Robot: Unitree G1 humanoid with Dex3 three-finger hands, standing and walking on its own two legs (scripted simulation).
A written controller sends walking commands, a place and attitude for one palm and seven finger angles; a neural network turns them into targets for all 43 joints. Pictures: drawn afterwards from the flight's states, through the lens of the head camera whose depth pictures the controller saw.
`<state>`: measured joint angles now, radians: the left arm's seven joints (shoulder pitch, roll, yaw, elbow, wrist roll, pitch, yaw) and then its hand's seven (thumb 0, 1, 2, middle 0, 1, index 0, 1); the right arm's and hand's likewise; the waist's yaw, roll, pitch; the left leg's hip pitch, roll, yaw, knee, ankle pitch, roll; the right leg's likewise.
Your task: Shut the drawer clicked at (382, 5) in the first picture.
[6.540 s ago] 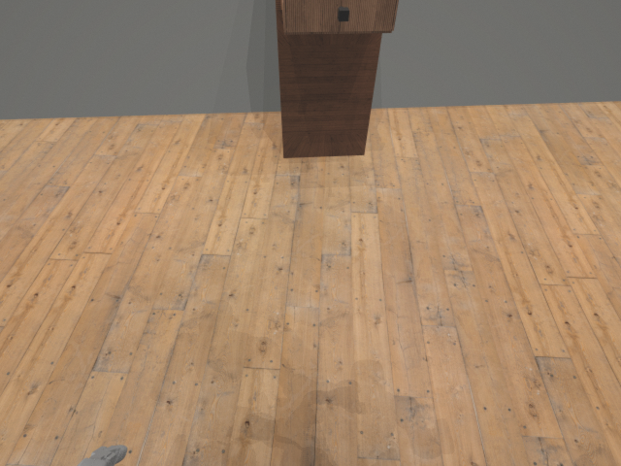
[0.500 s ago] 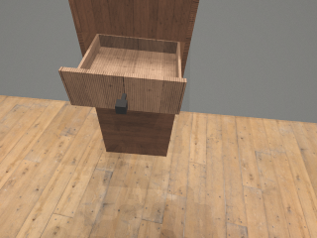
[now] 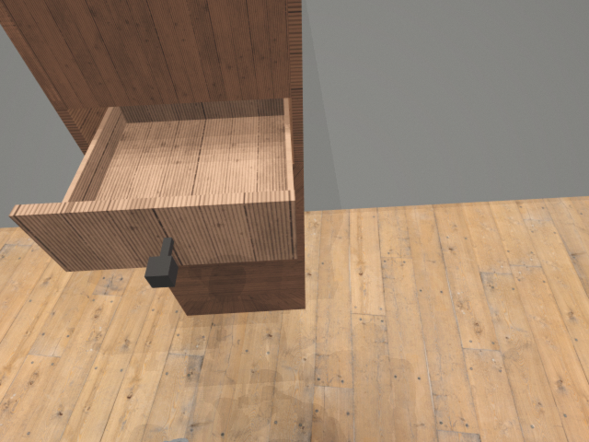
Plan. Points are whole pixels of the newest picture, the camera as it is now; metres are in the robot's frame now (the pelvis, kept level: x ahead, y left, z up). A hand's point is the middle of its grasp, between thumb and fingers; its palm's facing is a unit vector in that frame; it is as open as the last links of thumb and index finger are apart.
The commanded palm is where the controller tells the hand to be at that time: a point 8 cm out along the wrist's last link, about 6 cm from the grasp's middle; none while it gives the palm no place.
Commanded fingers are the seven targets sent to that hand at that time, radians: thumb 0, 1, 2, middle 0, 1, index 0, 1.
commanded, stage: come to a stop and stand still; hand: left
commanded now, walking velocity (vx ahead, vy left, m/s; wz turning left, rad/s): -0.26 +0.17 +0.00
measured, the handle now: (164, 261) +0.36 +0.20 +0.04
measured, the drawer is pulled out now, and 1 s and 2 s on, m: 0.24 0.24 0.24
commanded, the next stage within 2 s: look again from close up in 1.34 s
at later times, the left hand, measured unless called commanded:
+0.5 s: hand out of the picture -0.03 +0.25 -0.16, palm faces +0.10 -0.98 -0.20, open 7.4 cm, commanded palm none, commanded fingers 0.00 0.90 0.90 -0.20 -0.30 -0.20 -0.30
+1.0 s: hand out of the picture +0.00 +0.18 -0.16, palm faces -0.01 -0.97 -0.25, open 7.3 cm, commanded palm none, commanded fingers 0.00 0.90 0.90 -0.20 -0.30 -0.20 -0.30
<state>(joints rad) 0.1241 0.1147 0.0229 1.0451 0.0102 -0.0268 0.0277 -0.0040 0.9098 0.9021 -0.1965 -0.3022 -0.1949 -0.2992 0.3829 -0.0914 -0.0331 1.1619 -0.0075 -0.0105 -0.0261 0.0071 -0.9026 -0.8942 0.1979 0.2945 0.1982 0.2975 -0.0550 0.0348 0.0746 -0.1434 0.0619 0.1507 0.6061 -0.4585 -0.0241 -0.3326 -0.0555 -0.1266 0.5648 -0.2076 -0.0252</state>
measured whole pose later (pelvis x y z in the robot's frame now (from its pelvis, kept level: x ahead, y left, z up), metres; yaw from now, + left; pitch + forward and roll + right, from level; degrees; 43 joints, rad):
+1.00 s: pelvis -0.03 +0.00 +0.00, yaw +0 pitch -1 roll +1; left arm 0.25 0.15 -0.01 1.09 0.01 -0.02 0.04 0.02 0.93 0.90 -0.20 -0.30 -0.20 -0.30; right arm 0.32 -0.14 0.01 1.09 -0.02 -0.01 -0.01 0.01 -0.91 -0.89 0.19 0.29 0.19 0.30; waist -0.03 0.05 0.03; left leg -0.22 0.06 0.03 0.55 -0.31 -0.05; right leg -0.21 -0.01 -0.02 0.58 -0.36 -0.02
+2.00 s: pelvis -0.02 +0.01 +0.01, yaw -1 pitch -1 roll +1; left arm 0.25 0.18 0.00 1.11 0.01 -0.01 0.03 0.00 0.90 0.90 -0.20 -0.30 -0.20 -0.30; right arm 0.25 -0.16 0.01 1.14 -0.02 -0.02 -0.03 0.01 -0.91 -0.89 0.20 0.29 0.20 0.30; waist 0.01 -0.01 0.04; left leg -0.14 0.05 0.05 0.42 -0.26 -0.04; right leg -0.13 -0.01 -0.01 0.46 -0.31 -0.01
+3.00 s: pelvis -0.06 +0.02 -0.04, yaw +2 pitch +6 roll -1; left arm 0.46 0.17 -0.02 -0.29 -0.17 -0.23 -0.06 0.01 0.90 0.90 -1.03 -1.20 -1.02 -1.20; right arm 0.30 -0.27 0.00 0.53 0.01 -0.23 -0.04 0.02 -0.90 -0.89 0.20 0.29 0.20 0.30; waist -0.01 0.04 -0.07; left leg -0.58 0.04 -0.01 0.89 -0.42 -0.02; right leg -0.52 -0.03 -0.05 0.88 -0.46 0.01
